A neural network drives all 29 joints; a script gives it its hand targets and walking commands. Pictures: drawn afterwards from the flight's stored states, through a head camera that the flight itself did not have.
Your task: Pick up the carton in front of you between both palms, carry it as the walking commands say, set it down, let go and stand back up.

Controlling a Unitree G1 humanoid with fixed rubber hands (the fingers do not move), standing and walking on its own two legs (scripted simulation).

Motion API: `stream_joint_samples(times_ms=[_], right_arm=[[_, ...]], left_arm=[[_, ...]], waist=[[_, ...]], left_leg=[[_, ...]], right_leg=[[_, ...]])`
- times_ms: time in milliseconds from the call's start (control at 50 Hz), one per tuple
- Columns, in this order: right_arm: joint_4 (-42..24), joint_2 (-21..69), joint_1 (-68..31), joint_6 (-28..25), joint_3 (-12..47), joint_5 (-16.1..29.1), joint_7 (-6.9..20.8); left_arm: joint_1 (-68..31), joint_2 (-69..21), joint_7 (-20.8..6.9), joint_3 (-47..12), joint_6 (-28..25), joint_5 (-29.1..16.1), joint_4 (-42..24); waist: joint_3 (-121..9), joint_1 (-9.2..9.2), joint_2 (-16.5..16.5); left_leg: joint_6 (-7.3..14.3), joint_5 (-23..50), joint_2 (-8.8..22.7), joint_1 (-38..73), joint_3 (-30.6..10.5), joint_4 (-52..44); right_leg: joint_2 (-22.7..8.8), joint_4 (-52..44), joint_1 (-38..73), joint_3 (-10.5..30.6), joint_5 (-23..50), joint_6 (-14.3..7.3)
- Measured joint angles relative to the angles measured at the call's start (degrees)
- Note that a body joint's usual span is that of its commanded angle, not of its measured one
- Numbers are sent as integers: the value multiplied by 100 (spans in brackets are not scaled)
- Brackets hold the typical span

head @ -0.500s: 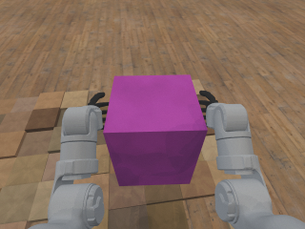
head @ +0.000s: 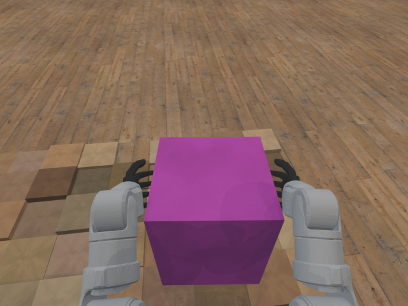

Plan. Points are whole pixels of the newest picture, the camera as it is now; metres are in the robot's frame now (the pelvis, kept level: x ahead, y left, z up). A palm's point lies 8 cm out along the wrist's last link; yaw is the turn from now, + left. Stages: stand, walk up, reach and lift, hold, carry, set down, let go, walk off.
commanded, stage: carry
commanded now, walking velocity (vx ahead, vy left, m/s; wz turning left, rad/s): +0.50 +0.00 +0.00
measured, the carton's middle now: (210, 212) +0.31 -0.01 +0.02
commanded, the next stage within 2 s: none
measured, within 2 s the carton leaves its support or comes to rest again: neither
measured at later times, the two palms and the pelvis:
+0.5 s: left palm (151, 104) +0.61 +0.15 +0.09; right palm (258, 104) +0.60 -0.15 +0.10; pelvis +0.33 +0.01 -0.02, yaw +0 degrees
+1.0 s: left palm (144, 30) +0.97 +0.21 +0.17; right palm (226, 28) +0.97 -0.09 +0.18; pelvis +0.57 +0.06 -0.01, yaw +0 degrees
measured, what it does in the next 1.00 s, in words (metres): walks ahead: left foot, then right foot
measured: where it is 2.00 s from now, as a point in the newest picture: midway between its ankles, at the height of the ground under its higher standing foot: (188, 158)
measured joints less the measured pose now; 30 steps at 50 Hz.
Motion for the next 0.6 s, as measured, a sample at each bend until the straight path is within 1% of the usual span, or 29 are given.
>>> stream_joint_samples(times_ms=[40, 60, 80, 120, 140, 160, 180, 200, 220, 240, 280, 320, 340, 380, 420, 440, 460, 480, 500, 520, 540, 560, 580, 600], right_arm=[[-173, 42, 118, -25, -58, 16, 40], [-275, 88, 184, -44, -77, 11, 60], [-391, 147, 260, -70, -89, 1, 79], [-554, 375, 483, -205, -46, -84, 97], [-614, 486, 585, -271, -4, -147, 108], [-671, 481, 650, -292, 117, -179, 122], [-715, 448, 724, -314, 238, -193, 131], [-766, 416, 821, -328, 329, -198, 138], [-834, 391, 925, -332, 391, -198, 140], [-925, 373, 1020, -321, 424, -196, 141], [-1125, 354, 1145, -302, 450, -190, 137], [-1303, 346, 1209, -312, 438, -166, 137], [-1381, 344, 1226, -319, 425, -149, 137], [-1501, 345, 1215, -319, 385, -114, 137], [-1560, 352, 1117, -296, 326, -82, 134], [-1567, 346, 1042, -276, 289, -69, 133], [-1556, 319, 953, -251, 250, -55, 132], [-1502, 247, 832, -225, 210, -28, 134], [-1362, 122, 626, -212, 155, 31, 136], [-1156, -28, 365, -208, 108, 96, 139], [-904, -167, 98, -204, 77, 156, 140], [-653, -265, -142, -189, 56, 200, 139], [-423, -319, -363, -163, 47, 215, 130], [-218, -349, -572, -134, 31, 210, 127]], left_arm=[[215, -93, 0, -69, -33, 67, -258], [336, -133, 0, -87, -43, 89, -421], [458, -171, -1, -92, -52, 103, -599], [772, -192, -2, -52, -52, 84, -973], [922, -199, -11, 0, -56, 54, -1131], [1042, -207, -23, 34, -74, 24, -1257], [1142, -191, -41, 22, -104, 0, -1331], [1225, -173, -55, -18, -122, -13, -1374], [1283, -161, -64, -64, -123, -19, -1402], [1318, -154, -69, -117, -115, -22, -1430], [1341, -152, -76, -211, -116, -11, -1501], [1350, -153, -90, -288, -139, 2, -1604], [1346, -154, -94, -322, -147, 11, -1658], [1313, -158, -95, -367, -145, 33, -1756], [1244, -168, -95, -367, -133, 55, -1825], [1180, -177, -95, -356, -129, 66, -1827], [1077, -190, -95, -340, -119, 84, -1791], [945, -211, -89, -325, -122, 105, -1700], [729, -211, -67, -320, -145, 132, -1533], [451, -174, -20, -325, -158, 143, -1309], [198, -108, 22, -327, -160, 140, -1076], [1, -21, 61, -326, -138, 95, -874], [-155, 72, 114, -326, -106, 35, -706], [-299, 167, 145, -304, -70, -45, -562]], waist=[[72, 75, -97], [117, 102, -128], [163, 129, -156], [190, 170, -349], [212, 145, -383], [259, 103, -289], [299, 66, -190], [321, 32, -106], [336, -1, -54], [346, -39, -2], [380, -121, 67], [422, -209, 107], [441, -254, 112], [479, -314, 101], [522, -339, 112], [535, -344, 129], [543, -328, 127], [536, -272, 159], [554, -188, 252], [614, -91, 303], [702, -7, 340], [783, 63, 352], [860, 121, 351], [932, 167, 346]], left_leg=[[-16, -73, -61, -194, 44, -42], [-27, 67, -78, -270, 78, -210], [-18, 324, -94, -319, 122, -429], [192, 1161, -207, -91, 316, -637], [275, 1641, -240, 78, 400, -804], [360, 2402, -182, 223, 447, -953], [408, 2483, -143, 383, 455, -1002], [417, 2295, -129, 593, 434, -1118], [405, 2123, -129, 812, 411, -1293], [370, 2017, -123, 1040, 375, -1526], [286, 1983, -112, 1485, 313, -2026], [234, 2017, -108, 1921, 251, -2475], [221, 2007, -112, 2140, 214, -2671], [190, 1922, -119, 2591, 142, -2994], [163, 1710, -82, 3027, 80, -3107], [183, 1537, -42, 3193, 56, -3001], [219, 1331, -1, 3283, 35, -2697], [249, 1121, 74, 3232, 11, -2131], [210, 1111, 187, 2841, -113, -1088], [155, 960, 158, 2256, -382, 185], [148, 810, 89, 1660, -608, 1302], [175, 747, 41, 1119, -729, 2072], [217, 730, 36, 641, -770, 2490], [256, 727, 71, 213, -773, 2632]], right_leg=[[-61, -134, 200, 32, -77, 51], [-87, -216, 329, 41, -117, 74], [-115, -286, 465, 51, -168, 105], [-291, -144, 599, 168, -302, 194], [-373, 405, 409, 212, -254, 253], [-343, 1341, 61, 241, -116, 318], [-269, 2300, -332, 288, -126, 322], [-185, 3032, -698, 320, -149, 292], [-132, 3479, -1029, 312, -123, 246], [-101, 3667, -1336, 255, -57, 203], [-109, 3579, -1920, 106, 182, 151], [-123, 3091, -2427, -19, 577, 125], [-124, 2683, -2614, -71, 863, 111], [-80, 1469, -2750, -199, 1684, 61], [55, 499, -2657, -418, 2405, -53], [146, 204, -2536, -543, 2645, -107], [231, -14, -2345, -667, 2801, -162], [313, -42, -2128, -755, 2444, -388], [397, 204, -2087, -773, 1580, -522], [439, 425, -2105, -785, 946, -594], [468, 525, -2092, -811, 744, -665], [486, 506, -2022, -827, 736, -700], [498, 434, -1920, -829, 773, -702], [507, 351, -1811, -822, 787, -690]])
